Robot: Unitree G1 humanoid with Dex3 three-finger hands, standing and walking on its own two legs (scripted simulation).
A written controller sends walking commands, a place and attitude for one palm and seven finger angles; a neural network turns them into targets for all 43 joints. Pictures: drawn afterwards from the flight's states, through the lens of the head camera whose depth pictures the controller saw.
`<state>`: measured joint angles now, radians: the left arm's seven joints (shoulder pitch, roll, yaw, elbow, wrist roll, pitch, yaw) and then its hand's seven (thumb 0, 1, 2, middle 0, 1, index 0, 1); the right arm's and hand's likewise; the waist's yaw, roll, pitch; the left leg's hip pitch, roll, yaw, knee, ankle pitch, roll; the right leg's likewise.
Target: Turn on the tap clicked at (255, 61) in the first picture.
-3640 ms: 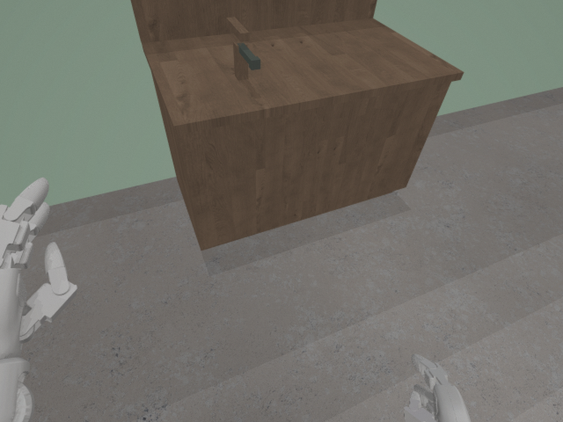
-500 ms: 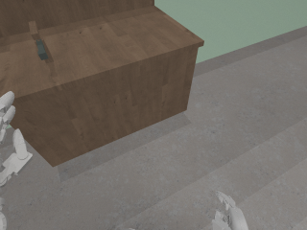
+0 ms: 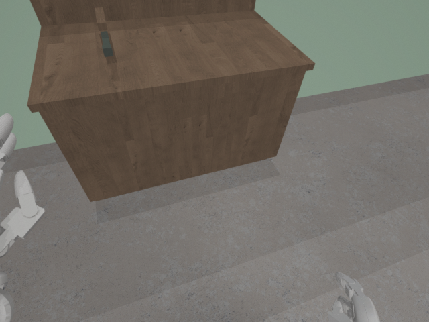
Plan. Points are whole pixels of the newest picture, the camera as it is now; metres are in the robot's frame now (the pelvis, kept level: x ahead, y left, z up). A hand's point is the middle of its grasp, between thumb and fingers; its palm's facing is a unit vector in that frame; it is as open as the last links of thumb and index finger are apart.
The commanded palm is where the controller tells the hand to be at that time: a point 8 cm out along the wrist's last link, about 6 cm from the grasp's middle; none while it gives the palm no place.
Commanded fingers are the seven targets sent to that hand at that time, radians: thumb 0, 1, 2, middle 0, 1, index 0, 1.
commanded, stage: take the last steps up to it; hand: left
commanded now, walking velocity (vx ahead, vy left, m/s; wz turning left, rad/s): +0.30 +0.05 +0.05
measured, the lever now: (107, 50) +0.87 +0.41 +0.05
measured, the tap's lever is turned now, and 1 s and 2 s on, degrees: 0 0 0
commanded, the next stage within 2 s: none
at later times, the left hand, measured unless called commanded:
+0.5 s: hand (78, 191) +0.25 +0.21 +0.17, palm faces +0.38 -0.81 -0.45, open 7.4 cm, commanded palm +0.19 +0.26 +0.19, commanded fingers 0.00 0.90 0.90 -0.20 -0.30 -0.20 -0.30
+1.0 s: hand (84, 121) +0.36 +0.24 +0.20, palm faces +0.40 -0.80 -0.45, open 7.4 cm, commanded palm +0.31 +0.29 +0.19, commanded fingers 0.00 0.90 0.90 -0.20 -0.30 -0.20 -0.30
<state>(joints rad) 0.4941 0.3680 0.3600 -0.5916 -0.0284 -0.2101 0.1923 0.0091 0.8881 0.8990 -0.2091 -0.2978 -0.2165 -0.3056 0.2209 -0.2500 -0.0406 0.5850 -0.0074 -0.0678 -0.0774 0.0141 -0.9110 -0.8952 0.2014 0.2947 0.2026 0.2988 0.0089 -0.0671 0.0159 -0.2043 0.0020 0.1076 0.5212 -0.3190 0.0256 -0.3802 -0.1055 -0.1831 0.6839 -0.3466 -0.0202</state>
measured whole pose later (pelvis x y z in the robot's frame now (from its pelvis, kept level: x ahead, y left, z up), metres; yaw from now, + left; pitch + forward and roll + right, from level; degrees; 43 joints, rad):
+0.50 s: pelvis +0.03 -0.02 +0.01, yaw +2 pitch +1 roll +1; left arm 0.47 0.34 0.33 -0.46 0.00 -0.23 0.13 0.01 0.89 0.90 -0.21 -0.30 -0.22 -0.31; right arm 0.20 -0.23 -0.01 0.68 0.00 -0.05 -0.05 0.02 -0.91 -0.89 0.21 0.30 0.21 0.30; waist -0.01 0.01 0.04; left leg -0.50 0.05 0.04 1.12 -0.37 -0.02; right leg -0.26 -0.04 -0.16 0.51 -0.26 -0.05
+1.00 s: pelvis +0.15 +0.01 +0.01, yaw +1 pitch +1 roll +0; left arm 0.50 0.38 0.36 -0.57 -0.01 -0.23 0.15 0.01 0.89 0.90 -0.21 -0.30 -0.21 -0.30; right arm 0.21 -0.10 0.05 0.61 0.00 -0.11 -0.03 0.01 -0.91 -0.89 0.21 0.30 0.21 0.30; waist 0.00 0.01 0.03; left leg -0.20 0.08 0.14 0.48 -0.29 -0.01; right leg -0.47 -0.07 -0.13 0.81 -0.35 0.02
